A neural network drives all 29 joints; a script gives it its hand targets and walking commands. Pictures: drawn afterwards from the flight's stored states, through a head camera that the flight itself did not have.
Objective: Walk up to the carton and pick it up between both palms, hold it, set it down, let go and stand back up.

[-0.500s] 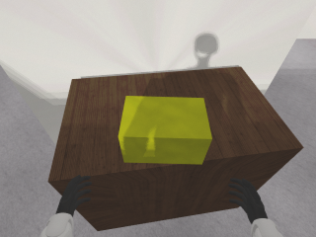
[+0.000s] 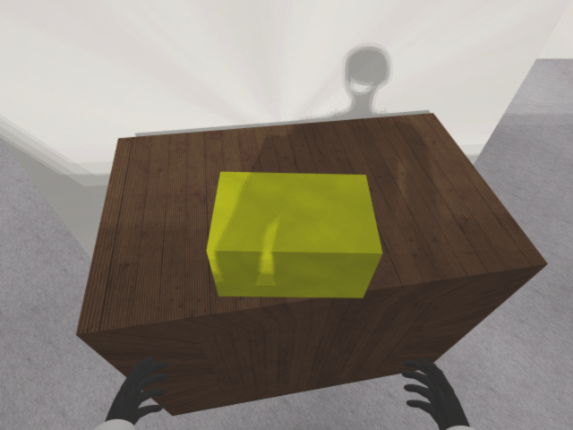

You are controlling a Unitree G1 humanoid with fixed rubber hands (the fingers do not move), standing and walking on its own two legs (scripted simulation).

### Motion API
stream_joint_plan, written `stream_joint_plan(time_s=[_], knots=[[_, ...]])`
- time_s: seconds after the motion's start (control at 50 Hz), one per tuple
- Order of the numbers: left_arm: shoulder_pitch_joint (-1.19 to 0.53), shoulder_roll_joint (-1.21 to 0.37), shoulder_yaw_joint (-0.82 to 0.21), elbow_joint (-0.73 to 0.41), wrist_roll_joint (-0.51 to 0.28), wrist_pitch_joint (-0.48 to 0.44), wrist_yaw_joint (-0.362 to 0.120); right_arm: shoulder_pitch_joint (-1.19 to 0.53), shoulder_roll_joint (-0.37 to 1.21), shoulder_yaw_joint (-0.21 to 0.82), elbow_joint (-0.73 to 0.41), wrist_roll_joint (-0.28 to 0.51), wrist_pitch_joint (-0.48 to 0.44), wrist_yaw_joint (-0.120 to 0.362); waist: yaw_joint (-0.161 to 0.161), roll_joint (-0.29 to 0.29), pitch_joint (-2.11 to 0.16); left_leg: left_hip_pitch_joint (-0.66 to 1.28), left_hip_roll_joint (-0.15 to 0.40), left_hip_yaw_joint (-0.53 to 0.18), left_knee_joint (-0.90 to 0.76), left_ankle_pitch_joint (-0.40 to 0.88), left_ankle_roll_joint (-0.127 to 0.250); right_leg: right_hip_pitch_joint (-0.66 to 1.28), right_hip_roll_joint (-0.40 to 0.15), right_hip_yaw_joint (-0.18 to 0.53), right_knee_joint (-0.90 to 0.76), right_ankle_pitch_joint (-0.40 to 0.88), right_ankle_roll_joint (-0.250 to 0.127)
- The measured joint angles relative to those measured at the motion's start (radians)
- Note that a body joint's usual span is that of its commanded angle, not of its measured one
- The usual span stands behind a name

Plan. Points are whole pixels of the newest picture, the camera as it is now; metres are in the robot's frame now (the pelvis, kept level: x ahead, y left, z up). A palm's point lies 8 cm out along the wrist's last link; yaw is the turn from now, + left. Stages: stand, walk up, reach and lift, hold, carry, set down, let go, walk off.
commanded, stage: set down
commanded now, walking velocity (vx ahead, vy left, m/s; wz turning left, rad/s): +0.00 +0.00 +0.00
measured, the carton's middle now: (292, 235) +0.41 +0.00 -0.02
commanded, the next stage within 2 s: let go in 0.12 s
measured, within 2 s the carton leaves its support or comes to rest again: neither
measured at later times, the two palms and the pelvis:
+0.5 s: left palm (134, 412) +0.15 +0.22 -0.08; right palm (447, 423) +0.14 -0.22 -0.09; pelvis -0.01 +0.00 +0.00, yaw +0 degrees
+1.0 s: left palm out of the picture +0.02 +0.25 -0.13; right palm out of the picture +0.02 -0.24 -0.13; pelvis -0.01 +0.00 -0.01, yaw +2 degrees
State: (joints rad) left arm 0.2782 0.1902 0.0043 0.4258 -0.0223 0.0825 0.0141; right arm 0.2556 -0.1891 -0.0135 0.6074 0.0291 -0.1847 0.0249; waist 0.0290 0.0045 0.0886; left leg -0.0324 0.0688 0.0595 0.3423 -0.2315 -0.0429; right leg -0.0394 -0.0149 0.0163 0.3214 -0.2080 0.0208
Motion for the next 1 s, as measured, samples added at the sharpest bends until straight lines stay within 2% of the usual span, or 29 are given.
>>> stream_joint_plan(time_s=[0.32, 0.66, 0.72, 0.78, 0.86, 1.0], knots=[[-0.074, 0.000, 0.003, 0.076, 0.034, 0.050, -0.013, -0.092, 0.021, -0.010, 0.160, -0.068, -0.043, -0.016, -0.013, -0.001, 0.010, -0.017, 0.004, -0.005, 0.028, -0.008, -0.002, -0.015, 0.003, -0.004, 0.027, -0.008, -0.002], [-0.087, -0.003, -0.011, 0.078, 0.031, 0.071, -0.008, -0.086, 0.013, -0.023, 0.149, -0.073, -0.033, -0.012, -0.017, -0.009, 0.005, -0.025, 0.002, -0.005, 0.043, -0.007, -0.001, -0.029, 0.002, -0.002, 0.052, -0.012, -0.002], [-0.078, 0.002, -0.002, 0.134, 0.072, -0.015, -0.018, -0.075, 0.002, -0.014, 0.152, -0.071, 0.073, -0.010, -0.027, -0.006, -0.035, -0.090, 0.002, -0.024, 0.081, -0.016, -0.001, -0.078, 0.000, -0.019, 0.074, -0.020, 0.003], [-0.053, 0.012, 0.013, 0.194, 0.073, -0.068, -0.027, -0.045, -0.009, -0.015, 0.187, -0.064, 0.153, -0.001, -0.020, -0.008, -0.063, -0.135, 0.002, -0.032, 0.113, -0.028, -0.001, -0.118, 0.000, -0.026, 0.102, -0.031, 0.003], [-0.009, 0.016, 0.027, 0.280, 0.067, -0.088, -0.027, 0.015, -0.018, -0.024, 0.238, -0.062, 0.183, 0.007, -0.015, -0.007, -0.091, -0.163, 0.000, -0.038, 0.139, -0.042, 0.001, -0.143, -0.003, -0.030, 0.124, -0.045, 0.004], [0.057, 0.012, 0.032, 0.417, 0.056, -0.101, -0.015, 0.091, -0.012, -0.031, 0.312, -0.062, 0.181, -0.002, -0.022, -0.008, -0.105, -0.171, -0.010, -0.041, 0.135, -0.037, 0.010, -0.146, -0.013, -0.033, 0.117, -0.040, 0.010]])
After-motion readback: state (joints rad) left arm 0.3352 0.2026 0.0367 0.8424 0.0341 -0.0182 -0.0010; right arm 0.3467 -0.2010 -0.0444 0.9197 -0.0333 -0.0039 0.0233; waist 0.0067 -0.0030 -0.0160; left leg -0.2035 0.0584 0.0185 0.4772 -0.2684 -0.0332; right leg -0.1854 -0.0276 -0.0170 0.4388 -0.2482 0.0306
